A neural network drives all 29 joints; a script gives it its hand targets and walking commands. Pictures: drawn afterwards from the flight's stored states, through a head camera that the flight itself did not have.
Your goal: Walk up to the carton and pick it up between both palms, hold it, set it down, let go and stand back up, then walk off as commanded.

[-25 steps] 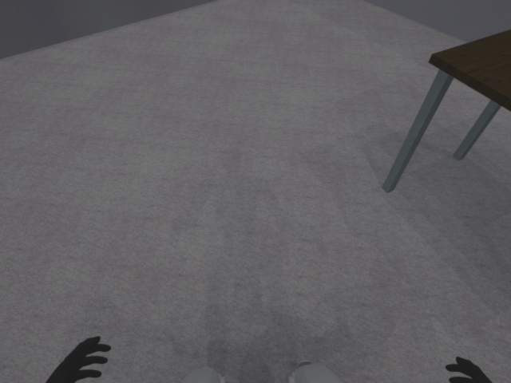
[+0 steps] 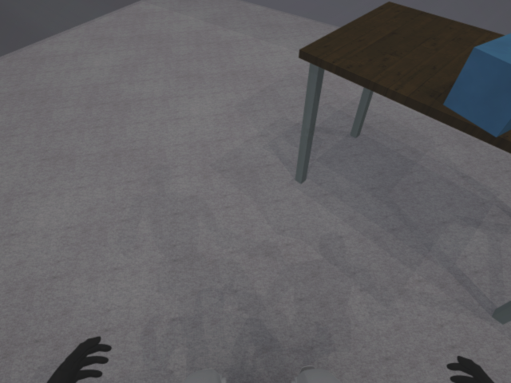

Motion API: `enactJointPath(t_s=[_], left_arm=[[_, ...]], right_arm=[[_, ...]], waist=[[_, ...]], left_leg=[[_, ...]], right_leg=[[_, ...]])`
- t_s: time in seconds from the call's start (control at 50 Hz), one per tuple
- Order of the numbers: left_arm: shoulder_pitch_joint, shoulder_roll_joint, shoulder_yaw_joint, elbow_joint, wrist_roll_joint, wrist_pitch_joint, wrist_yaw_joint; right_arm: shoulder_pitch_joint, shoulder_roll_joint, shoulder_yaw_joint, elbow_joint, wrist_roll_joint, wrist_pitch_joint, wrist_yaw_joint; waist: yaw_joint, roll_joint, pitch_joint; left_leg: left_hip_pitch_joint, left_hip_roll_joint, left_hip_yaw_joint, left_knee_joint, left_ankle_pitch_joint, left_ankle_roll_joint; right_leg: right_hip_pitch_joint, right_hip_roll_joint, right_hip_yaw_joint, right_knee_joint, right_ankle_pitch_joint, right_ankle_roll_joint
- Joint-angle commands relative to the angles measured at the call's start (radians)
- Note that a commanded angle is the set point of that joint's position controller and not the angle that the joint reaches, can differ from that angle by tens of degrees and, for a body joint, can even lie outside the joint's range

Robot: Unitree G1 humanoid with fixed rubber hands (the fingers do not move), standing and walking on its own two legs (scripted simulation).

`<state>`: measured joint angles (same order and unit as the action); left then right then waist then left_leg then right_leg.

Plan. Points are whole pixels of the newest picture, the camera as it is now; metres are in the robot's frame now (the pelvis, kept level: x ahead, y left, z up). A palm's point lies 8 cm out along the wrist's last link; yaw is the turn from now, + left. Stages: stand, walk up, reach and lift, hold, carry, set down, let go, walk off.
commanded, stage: walk up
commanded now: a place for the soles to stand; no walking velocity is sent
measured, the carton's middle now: out of the picture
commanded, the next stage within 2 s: none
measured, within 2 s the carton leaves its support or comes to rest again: neither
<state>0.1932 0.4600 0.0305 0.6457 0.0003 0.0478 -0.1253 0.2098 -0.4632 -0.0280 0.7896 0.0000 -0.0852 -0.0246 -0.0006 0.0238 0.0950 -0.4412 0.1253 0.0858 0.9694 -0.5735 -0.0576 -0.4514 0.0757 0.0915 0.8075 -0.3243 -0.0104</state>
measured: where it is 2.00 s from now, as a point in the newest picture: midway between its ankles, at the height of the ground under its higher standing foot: (360, 330)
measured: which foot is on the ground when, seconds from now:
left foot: up 0.00-0.02, down 0.04-0.32, up 0.34-0.54, down 0.56-0.86, up 0.88-1.00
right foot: down 0.00-0.06, up 0.08-0.28, down 0.30-0.56, up 0.58-0.82, down 0.84-1.00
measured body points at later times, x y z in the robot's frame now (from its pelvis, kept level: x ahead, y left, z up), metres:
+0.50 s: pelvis +0.09 -0.08 +0.00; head +0.12 -0.09 +0.45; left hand +0.33 +0.18 -0.08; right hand +0.11 -0.44 -0.08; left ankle +0.15 +0.04 -0.67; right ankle +0.11 -0.23 -0.70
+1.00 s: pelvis +0.19 -0.18 +0.00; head +0.21 -0.18 +0.44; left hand +0.47 +0.03 -0.08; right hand +0.11 -0.52 -0.09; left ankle +0.27 -0.05 -0.66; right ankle +0.18 -0.32 -0.70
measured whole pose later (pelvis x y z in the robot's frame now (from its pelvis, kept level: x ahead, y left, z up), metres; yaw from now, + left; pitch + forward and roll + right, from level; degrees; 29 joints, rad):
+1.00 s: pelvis +0.19 -0.18 +0.00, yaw -30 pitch -3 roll +0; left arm 0.22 0.47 0.03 0.67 0.00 -0.02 -0.07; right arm 0.25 -0.47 -0.03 0.79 0.00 -0.08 -0.01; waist 0.00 0.00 0.09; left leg -0.48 0.16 0.07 1.13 -0.53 -0.04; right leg -0.45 0.04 0.06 0.85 -0.36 -0.01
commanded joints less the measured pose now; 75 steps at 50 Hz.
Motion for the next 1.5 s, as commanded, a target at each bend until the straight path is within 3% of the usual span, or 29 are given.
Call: enactJointPath(t_s=[0.0, 0.02, 0.04, 0.08, 0.24, 0.28, 0.3, 0.32, 0.36, 0.52, 0.54, 0.56, 0.58, 0.78, 0.82, 0.84, 0.86, 0.9, 1.06, 1.08, 1.1, 1.12, 1.2, 1.28, 1.34, 1.36, 1.38, 1.4, 1.48], left_arm=[[-0.058, 0.229, 0.123, -0.082, 0.032, -0.028, 0.027], [-0.143, 0.195, 0.110, -0.105, 0.028, -0.022, 0.024], [-0.202, 0.095, 0.096, -0.146, 0.024, -0.033, 0.018], [-0.167, 0.211, 0.073, -0.085, 0.053, -0.028, 0.017], [-0.132, 0.206, 0.090, -0.048, 0.014, -0.046, -0.007], [0.104, 0.235, 0.128, 0.046, 0.005, -0.071, 0.002], [0.249, 0.291, 0.158, 0.086, 0.001, -0.076, 0.018], [0.270, 0.414, 0.186, 0.061, -0.004, -0.079, 0.041], [0.188, 0.376, 0.166, 0.023, -0.020, -0.074, 0.059], [-0.127, 0.234, 0.094, -0.065, 0.022, -0.059, 0.055], [-0.123, 0.125, 0.074, -0.090, 0.021, -0.058, 0.053], [-0.111, 0.074, 0.060, -0.095, 0.028, -0.058, 0.054], [-0.129, 0.193, 0.076, -0.084, 0.042, -0.055, 0.058], [-0.021, 0.190, 0.103, -0.003, 0.003, -0.087, 0.025], [0.226, 0.245, 0.143, 0.088, 0.000, -0.098, 0.048], [0.320, 0.357, 0.174, 0.085, 0.002, -0.104, 0.070], [0.302, 0.408, 0.179, 0.069, -0.016, -0.108, 0.079], [0.195, 0.371, 0.156, 0.028, -0.018, -0.106, 0.091], [-0.058, 0.250, 0.099, -0.040, 0.014, -0.084, 0.080], [-0.078, 0.153, 0.082, -0.061, 0.019, -0.080, 0.079], [-0.074, 0.064, 0.060, -0.080, 0.018, -0.082, 0.081], [-0.098, 0.175, 0.072, -0.071, 0.031, -0.079, 0.088], [-0.010, 0.204, 0.092, -0.003, 0.013, -0.098, 0.068], [-0.053, 0.184, 0.092, -0.021, 0.006, -0.103, 0.056], [0.207, 0.215, 0.125, 0.086, 0.009, -0.118, 0.067], [0.319, 0.279, 0.151, 0.114, 0.005, -0.122, 0.084], [0.337, 0.391, 0.170, 0.088, 0.002, -0.135, 0.099], [0.295, 0.402, 0.173, 0.067, -0.013, -0.136, 0.101], [0.181, 0.290, 0.130, 0.033, 0.005, -0.131, 0.122]], right_arm=[[0.149, -0.220, -0.100, -0.009, -0.004, -0.044, -0.018], [0.250, -0.225, -0.109, 0.023, -0.012, -0.050, -0.024], [0.334, -0.339, -0.147, 0.029, -0.037, -0.050, -0.032], [0.101, -0.396, -0.148, -0.031, -0.018, -0.043, -0.026], [0.061, -0.373, -0.136, -0.035, -0.015, -0.029, 0.015], [-0.080, -0.330, -0.123, -0.062, -0.021, -0.023, 0.019], [-0.085, -0.263, -0.102, -0.081, -0.024, -0.013, 0.023], [-0.139, -0.206, -0.083, -0.134, 0.008, -0.013, 0.025], [-0.137, -0.253, -0.084, -0.126, 0.018, -0.023, 0.021], [0.237, -0.241, -0.107, 0.037, -0.010, -0.059, 0.005], [0.362, -0.290, -0.133, 0.059, -0.032, -0.066, -0.006], [0.333, -0.402, -0.153, 0.028, -0.047, -0.067, -0.012], [0.205, -0.439, -0.158, 0.000, -0.022, -0.064, -0.012], [0.021, -0.364, -0.123, -0.075, -0.028, -0.041, 0.027], [0.000, -0.269, -0.091, -0.086, -0.033, -0.022, 0.031], [-0.043, -0.216, -0.072, -0.126, -0.011, -0.016, 0.036], [-0.099, -0.216, -0.075, -0.153, 0.008, -0.013, 0.033], [-0.054, -0.250, -0.081, -0.123, 0.012, -0.016, 0.031], [0.259, -0.246, -0.107, 0.032, -0.010, -0.052, 0.018], [0.383, -0.284, -0.125, 0.060, -0.031, -0.061, 0.009], [0.405, -0.390, -0.149, 0.033, -0.048, -0.069, 0.000], [0.278, -0.438, -0.152, 0.005, -0.021, -0.065, 0.002], [0.146, -0.336, -0.116, -0.050, -0.026, -0.053, 0.005], [0.108, -0.375, -0.126, -0.076, -0.033, -0.042, 0.026], [0.027, -0.287, -0.097, -0.091, -0.035, -0.018, 0.035], [0.004, -0.221, -0.075, -0.111, -0.033, -0.009, 0.037], [-0.037, -0.171, -0.060, -0.153, -0.009, -0.006, 0.037], [-0.090, -0.254, -0.083, -0.148, -0.001, 0.002, 0.028], [0.063, -0.228, -0.077, -0.067, -0.014, -0.008, 0.035]], waist=[[-0.023, -0.245, -0.175], [-0.097, -0.175, -0.194], [-0.177, 0.173, -0.207], [-0.070, 0.093, -0.090], [-0.064, 0.214, -0.057], [0.099, 0.091, -0.165], [0.173, -0.118, -0.211], [0.187, -0.414, -0.191], [0.102, -0.166, -0.160], [-0.097, -0.194, -0.139], [-0.150, 0.040, -0.207], [-0.156, 0.245, -0.142], [-0.123, 0.083, -0.102], [-0.013, 0.231, -0.079], [0.121, -0.042, -0.203], [0.183, -0.292, -0.211], [0.151, -0.330, -0.147], [0.072, -0.133, -0.122], [-0.087, -0.192, -0.126], [-0.159, 0.013, -0.165], [-0.177, 0.265, -0.159], [-0.138, 0.097, -0.099], [-0.053, 0.135, -0.074], [-0.058, 0.234, -0.019], [0.089, 0.060, -0.172], [0.151, -0.176, -0.183], [0.157, -0.396, -0.128], [0.138, -0.147, -0.111], [0.031, -0.138, -0.096]], left_leg=[[0.126, -0.076, -0.018, -0.311, 0.122, 0.092], [0.412, -0.075, -0.046, -0.492, 0.224, 0.111], [0.682, 0.163, -0.362, -0.725, -0.038, 0.190], [0.434, 0.481, -0.541, -0.751, -0.130, 0.298], [0.314, 0.347, 0.004, -0.504, 0.477, 0.245], [0.079, 0.243, 0.158, -0.181, 0.461, 0.186], [-0.068, 0.117, 0.163, 0.177, 0.469, 0.140], [-0.368, -0.065, 0.118, 0.410, 0.053, 0.065], [-0.390, -0.007, -0.074, 0.364, 0.029, 0.065], [0.324, -0.050, -0.049, -0.358, 0.236, 0.115], [0.586, 0.041, -0.221, -0.557, 0.052, 0.157], [0.582, 0.391, -0.670, -0.788, -0.275, 0.199], [0.461, 0.492, -0.737, -0.816, -0.308, 0.254], [0.199, 0.293, 0.032, -0.440, 0.480, 0.230], [0.015, 0.159, 0.146, 0.037, 0.555, 0.162], [-0.232, 0.032, 0.118, 0.375, 0.456, 0.088], [-0.437, -0.061, -0.010, 0.409, 0.052, 0.071], [-0.378, 0.010, -0.090, 0.339, 0.051, 0.081], [0.274, -0.053, -0.001, -0.287, 0.221, 0.105], [0.506, 0.000, -0.143, -0.436, 0.096, 0.149], [0.564, 0.322, -0.640, -0.718, -0.259, 0.201], [0.435, 0.448, -0.799, -0.800, -0.348, 0.278], [0.357, 0.301, -0.329, -0.601, 0.177, 0.279], [0.187, 0.330, -0.198, -0.540, 0.302, 0.307], [-0.017, 0.187, 0.028, -0.162, 0.274, 0.202], [-0.186, 0.087, 0.083, 0.182, 0.318, 0.149], [-0.452, -0.063, 0.021, 0.347, 0.046, 0.085], [-0.493, -0.025, -0.095, 0.377, 0.041, 0.083], [-0.297, 0.008, -0.088, 0.180, 0.035, 0.102]], right_leg=[[0.063, -0.162, 0.403, -0.294, 0.198, -0.245], [-0.167, -0.108, 0.309, -0.179, 0.080, -0.184], [-0.510, 0.042, 0.055, 0.080, -0.088, -0.040], [-0.473, -0.118, 0.038, 0.303, -0.149, 0.018], [-0.141, -0.163, -0.125, 0.011, -0.104, 0.006], [0.279, -0.088, -0.201, -0.119, -0.008, -0.041], [0.429, 0.016, -0.067, -0.205, -0.111, -0.098], [0.512, -0.217, 0.564, -0.456, -0.121, -0.240], [0.471, -0.315, 0.679, -0.447, 0.024, -0.332], [-0.186, -0.179, 0.352, -0.219, -0.088, -0.218], [-0.399, -0.052, 0.163, 0.066, -0.206, -0.133], [-0.586, 0.057, 0.027, 0.358, -0.218, -0.050], [-0.568, -0.048, 0.067, 0.435, -0.155, -0.016], [0.004, -0.117, -0.193, -0.043, -0.084, -0.027], [0.386, 0.014, -0.209, -0.150, -0.029, -0.054], [0.480, -0.147, 0.300, -0.335, -0.200, -0.161], [0.455, -0.311, 0.767, -0.533, -0.209, -0.272], [0.391, -0.339, 0.657, -0.436, -0.090, -0.320], [-0.172, -0.193, 0.286, -0.191, -0.144, -0.220], [-0.386, -0.097, 0.157, 0.078, -0.182, -0.151], [-0.583, 0.058, -0.004, 0.410, -0.253, -0.067], [-0.568, -0.036, 0.058, 0.489, -0.178, -0.030], [-0.367, -0.116, -0.048, 0.301, -0.155, 0.004], [-0.201, -0.138, -0.123, 0.107, -0.198, -0.013], [0.309, -0.035, -0.215, -0.104, -0.032, -0.031], [0.419, -0.044, 0.022, -0.230, -0.194, -0.066], [0.435, -0.292, 0.687, -0.511, -0.333, -0.203], [0.415, -0.376, 0.832, -0.515, -0.321, -0.265], [0.275, -0.294, 0.508, -0.359, 0.049, -0.271]])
